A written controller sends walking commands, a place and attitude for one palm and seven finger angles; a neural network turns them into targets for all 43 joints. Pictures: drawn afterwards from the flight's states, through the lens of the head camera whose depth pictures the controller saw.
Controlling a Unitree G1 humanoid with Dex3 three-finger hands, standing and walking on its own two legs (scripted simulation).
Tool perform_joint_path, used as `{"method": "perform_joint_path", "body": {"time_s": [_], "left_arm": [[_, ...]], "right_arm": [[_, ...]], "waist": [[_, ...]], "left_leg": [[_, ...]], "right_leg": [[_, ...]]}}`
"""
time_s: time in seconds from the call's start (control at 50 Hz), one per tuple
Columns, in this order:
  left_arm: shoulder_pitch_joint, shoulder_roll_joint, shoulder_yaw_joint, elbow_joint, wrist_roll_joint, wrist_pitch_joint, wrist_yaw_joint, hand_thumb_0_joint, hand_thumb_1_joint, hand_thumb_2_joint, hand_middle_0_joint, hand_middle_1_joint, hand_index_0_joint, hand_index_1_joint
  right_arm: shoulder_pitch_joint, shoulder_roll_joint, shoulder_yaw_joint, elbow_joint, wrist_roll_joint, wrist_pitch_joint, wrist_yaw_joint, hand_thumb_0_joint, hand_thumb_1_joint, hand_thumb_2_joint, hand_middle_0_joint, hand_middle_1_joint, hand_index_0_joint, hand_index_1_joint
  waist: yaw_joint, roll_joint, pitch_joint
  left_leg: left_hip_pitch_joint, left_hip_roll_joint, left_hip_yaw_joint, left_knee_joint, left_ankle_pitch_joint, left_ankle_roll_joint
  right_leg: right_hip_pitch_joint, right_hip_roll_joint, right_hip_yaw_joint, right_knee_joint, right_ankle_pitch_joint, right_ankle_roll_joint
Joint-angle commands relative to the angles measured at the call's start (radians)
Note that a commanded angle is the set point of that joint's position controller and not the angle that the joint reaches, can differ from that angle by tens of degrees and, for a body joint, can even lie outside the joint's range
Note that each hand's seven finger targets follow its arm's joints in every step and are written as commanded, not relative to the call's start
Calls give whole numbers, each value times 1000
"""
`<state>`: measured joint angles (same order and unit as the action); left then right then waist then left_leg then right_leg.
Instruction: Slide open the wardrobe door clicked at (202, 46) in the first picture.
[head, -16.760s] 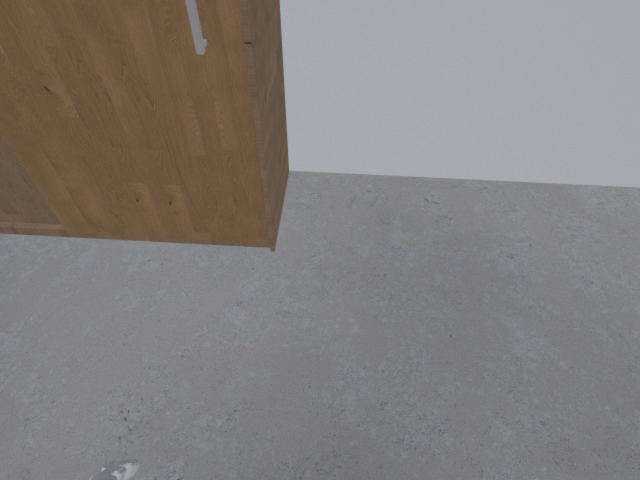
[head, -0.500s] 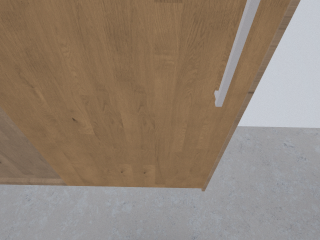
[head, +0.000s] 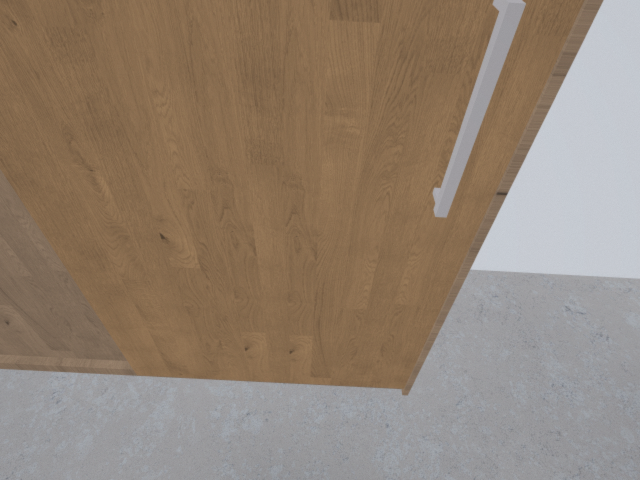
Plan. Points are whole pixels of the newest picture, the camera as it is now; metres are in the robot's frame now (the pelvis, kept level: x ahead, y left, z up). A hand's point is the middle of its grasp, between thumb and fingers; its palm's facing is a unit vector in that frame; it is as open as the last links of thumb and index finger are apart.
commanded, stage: come to a stop and stand still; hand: right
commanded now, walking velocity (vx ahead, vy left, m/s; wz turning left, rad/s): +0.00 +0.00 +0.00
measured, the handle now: (466, 122) +0.54 -0.16 +0.22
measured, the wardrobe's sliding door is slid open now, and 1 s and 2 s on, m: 0.00 0.00 0.00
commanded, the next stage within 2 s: look again from close up in 0.12 s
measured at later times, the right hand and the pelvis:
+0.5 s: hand out of the picture +0.00 -0.15 -0.17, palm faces +0.05 +0.98 -0.17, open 7.4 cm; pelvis +0.01 +0.01 +0.00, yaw +0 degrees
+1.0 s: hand out of the picture +0.01 -0.15 -0.17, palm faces +0.06 +0.98 -0.17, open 7.4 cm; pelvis +0.02 +0.01 +0.01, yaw -1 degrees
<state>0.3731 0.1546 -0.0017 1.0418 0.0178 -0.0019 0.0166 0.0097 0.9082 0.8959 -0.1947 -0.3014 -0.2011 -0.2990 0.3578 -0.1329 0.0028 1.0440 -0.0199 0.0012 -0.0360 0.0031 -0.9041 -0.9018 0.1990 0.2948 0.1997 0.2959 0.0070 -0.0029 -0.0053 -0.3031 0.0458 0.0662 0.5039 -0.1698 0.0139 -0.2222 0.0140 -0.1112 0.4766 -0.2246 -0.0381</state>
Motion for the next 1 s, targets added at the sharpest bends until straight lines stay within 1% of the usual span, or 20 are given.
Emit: {"method": "perform_joint_path", "body": {"time_s": [0.0, 0.04, 0.14, 0.18, 0.26, 0.34, 0.36, 0.38, 0.52, 0.54, 0.6, 0.64, 0.7, 0.72, 0.76, 0.82, 0.84, 0.86, 0.9, 0.98], "left_arm": [[56, 71, 17, -28, 1, -19, 4, 0, 900, 900, -200, -300, -200, -300], [62, 67, 15, -18, -1, -22, 5, 0, 900, 900, -200, -300, -200, -300], [69, 55, 10, 2, -4, -22, 7, 0, 900, 900, -200, -300, -200, -300], [72, 51, 8, 10, -4, -23, 8, 0, 900, 900, -200, -300, -200, -300], [67, 45, 7, 20, -7, -27, 10, 0, 900, 900, -200, -300, -200, -300], [63, 44, 7, 26, -7, -28, 12, 0, 900, 900, -200, -300, -200, -300], [60, 43, 7, 28, -8, -27, 13, 0, 900, 900, -200, -300, -200, -300], [61, 38, 7, 29, -8, -27, 12, 0, 900, 900, -200, -300, -200, -300], [52, 37, 9, 34, -8, -26, 12, 0, 900, 900, -200, -300, -200, -300], [47, 39, 10, 33, -8, -26, 12, 0, 900, 900, -200, -300, -200, -300], [44, 39, 8, 35, -8, -26, 12, 0, 900, 900, -200, -300, -200, -300], [38, 39, 10, 36, -8, -26, 12, 0, 900, 900, -200, -300, -200, -300], [37, 39, 10, 37, -8, -26, 12, 0, 900, 900, -200, -300, -200, -300], [39, 38, 10, 37, -8, -27, 12, 0, 900, 900, -200, -300, -200, -300], [33, 41, 9, 37, -8, -28, 13, 0, 900, 900, -200, -300, -200, -300], [31, 40, 10, 38, -9, -28, 14, 0, 900, 900, -200, -300, -200, -300], [28, 44, 9, 39, -8, -28, 14, 0, 900, 900, -200, -300, -200, -300], [28, 42, 9, 38, -9, -28, 13, 0, 900, 900, -200, -300, -200, -300], [31, 42, 9, 40, -8, -25, 13, 0, 900, 900, -200, -300, -200, -300], [31, 42, 10, 42, -8, -26, 13, 0, 900, 900, -200, -300, -200, -300]], "right_arm": [[44, -99, -23, -36, -1, -22, -1, 0, -900, -900, 200, 300, 200, 300], [44, -98, -21, -31, 0, -25, -1, 0, -900, -900, 200, 300, 200, 300], [47, -89, -18, -15, 2, -27, -2, 0, -900, -900, 200, 300, 200, 300], [53, -84, -17, -6, 3, -28, -2, 0, -900, -900, 200, 300, 200, 300], [55, -75, -15, 1, 4, -29, -4, 0, -900, -900, 200, 300, 200, 300], [55, -69, -14, 7, 4, -29, -5, 0, -900, -900, 200, 300, 200, 300], [54, -68, -14, 8, 4, -28, -5, 0, -900, -900, 200, 300, 200, 300], [51, -67, -15, 7, 4, -29, -6, 0, -900, -900, 200, 300, 200, 300], [50, -67, -16, 5, 3, -29, -7, 0, -900, -900, 200, 300, 200, 300], [49, -65, -16, 4, 3, -28, -7, 0, -900, -900, 200, 300, 200, 300], [45, -68, -18, 3, 3, -29, -6, 0, -900, -900, 200, 300, 200, 300], [47, -69, -18, 1, 3, -28, -7, 0, -900, -900, 200, 300, 200, 300], [44, -72, -18, 2, 3, -29, -6, 0, -900, -900, 200, 300, 200, 300], [46, -72, -18, 2, 3, -30, -6, 0, -900, -900, 200, 300, 200, 300], [44, -71, -19, 4, 3, -29, -6, 0, -900, -900, 200, 300, 200, 300], [47, -70, -18, 6, 2, -29, -7, 0, -900, -900, 200, 300, 200, 300], [46, -68, -17, 7, 3, -28, -6, 0, -900, -900, 200, 300, 200, 300], [48, -69, -18, 6, 3, -29, -6, 0, -900, -900, 200, 300, 200, 300], [49, -70, -18, 8, 3, -28, -6, 0, -900, -900, 200, 300, 200, 300], [51, -69, -18, 7, 3, -29, -6, 0, -900, -900, 200, 300, 200, 300]], "waist": [[3, 36, 99], [4, 30, 84], [1, 16, 105], [0, 22, 104], [-5, -12, 100], [-7, 3, 96], [-8, -2, 105], [-7, 13, 109], [-8, 29, 98], [-7, 20, 110], [-5, 25, 102], [-9, 5, 101], [-8, 16, 99], [-7, 13, 89], [-9, 0, 91], [-11, 6, 94], [-11, -1, 101], [-10, 11, 100], [-10, 11, 106], [-10, 7, 101]], "left_leg": [[-11, 74, -152, -166, -260, 32], [1, 81, -148, -173, -240, 32], [14, 78, -143, -177, -213, 31], [16, 79, -142, -178, -198, 32], [50, 72, -124, -162, -129, 29], [70, 71, -119, -159, -92, 28], [65, 71, -121, -161, -97, 28], [68, 71, -120, -162, -93, 29], [77, 71, -114, -167, -77, 27], [68, 71, -114, -167, -75, 25], [71, 72, -116, -168, -78, 26], [79, 71, -111, -165, -61, 25], [83, 73, -116, -170, -63, 25], [93, 71, -112, -167, -46, 27], [98, 72, -105, -160, -35, 25], [103, 70, -102, -163, -23, 25], [98, 71, -103, -163, -30, 24], [100, 73, -104, -165, -29, 24], [92, 73, -109, -174, -61, 23], [92, 73, -109, -176, -56, 23]], "right_leg": [[-105, -93, 139, -143, -192, 1], [-89, -92, 135, -134, -160, 2], [-102, -98, 133, -138, -144, 8], [-90, -97, 128, -135, -119, 10], [-94, -108, 138, -153, -103, 12], [-89, -112, 134, -154, -81, 14], [-91, -111, 134, -156, -88, 14], [-92, -112, 134, -159, -83, 14], [-68, -114, 130, -159, -61, 13], [-69, -112, 127, -158, -60, 15], [-61, -111, 129, -160, -55, 16], [-61, -114, 129, -164, -51, 15], [-57, -112, 125, -161, -47, 17], [-51, -116, 130, -165, -34, 16], [-55, -117, 130, -170, -34, 17], [-48, -119, 133, -173, -24, 16], [-54, -118, 131, -174, -34, 17], [-51, -117, 132, -173, -32, 16], [-55, -114, 128, -174, -56, 17], [-46, -112, 130, -170, -46, 16]]}}
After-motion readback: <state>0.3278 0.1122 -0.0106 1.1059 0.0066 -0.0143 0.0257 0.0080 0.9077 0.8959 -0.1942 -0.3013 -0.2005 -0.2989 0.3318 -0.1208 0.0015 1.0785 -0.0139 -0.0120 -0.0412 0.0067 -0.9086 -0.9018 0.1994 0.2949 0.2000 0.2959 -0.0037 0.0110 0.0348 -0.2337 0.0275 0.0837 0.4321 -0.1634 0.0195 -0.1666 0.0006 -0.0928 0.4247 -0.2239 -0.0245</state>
